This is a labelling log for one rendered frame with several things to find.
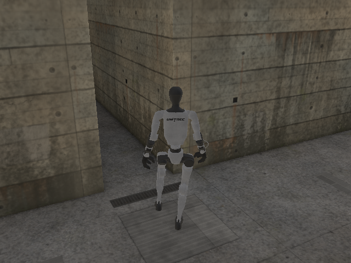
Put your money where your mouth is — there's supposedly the left robot forearm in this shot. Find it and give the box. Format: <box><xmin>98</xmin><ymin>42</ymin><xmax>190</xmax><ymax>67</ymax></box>
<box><xmin>143</xmin><ymin>133</ymin><xmax>155</xmax><ymax>157</ymax></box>

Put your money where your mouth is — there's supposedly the robot right upper arm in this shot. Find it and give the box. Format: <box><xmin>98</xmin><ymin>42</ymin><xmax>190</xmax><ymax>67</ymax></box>
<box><xmin>187</xmin><ymin>110</ymin><xmax>202</xmax><ymax>141</ymax></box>

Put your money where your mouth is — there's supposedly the robot left hand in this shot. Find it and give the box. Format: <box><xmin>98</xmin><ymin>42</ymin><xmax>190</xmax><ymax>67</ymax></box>
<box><xmin>142</xmin><ymin>156</ymin><xmax>155</xmax><ymax>169</ymax></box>

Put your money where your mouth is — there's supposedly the robot left upper arm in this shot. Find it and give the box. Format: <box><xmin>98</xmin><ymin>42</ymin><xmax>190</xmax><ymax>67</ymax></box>
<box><xmin>149</xmin><ymin>110</ymin><xmax>164</xmax><ymax>141</ymax></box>

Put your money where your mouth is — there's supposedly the robot right hand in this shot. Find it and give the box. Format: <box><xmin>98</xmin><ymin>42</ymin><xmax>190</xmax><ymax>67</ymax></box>
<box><xmin>194</xmin><ymin>152</ymin><xmax>207</xmax><ymax>163</ymax></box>

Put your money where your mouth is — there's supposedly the robot right foot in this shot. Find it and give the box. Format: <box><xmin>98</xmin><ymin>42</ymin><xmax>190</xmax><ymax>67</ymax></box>
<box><xmin>175</xmin><ymin>216</ymin><xmax>183</xmax><ymax>230</ymax></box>

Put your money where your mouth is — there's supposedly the robot right thigh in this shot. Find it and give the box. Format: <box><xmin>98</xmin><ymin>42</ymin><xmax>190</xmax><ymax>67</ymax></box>
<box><xmin>178</xmin><ymin>153</ymin><xmax>194</xmax><ymax>195</ymax></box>

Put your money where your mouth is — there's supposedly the right robot forearm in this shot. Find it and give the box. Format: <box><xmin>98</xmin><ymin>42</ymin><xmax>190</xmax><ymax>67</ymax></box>
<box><xmin>196</xmin><ymin>132</ymin><xmax>206</xmax><ymax>154</ymax></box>

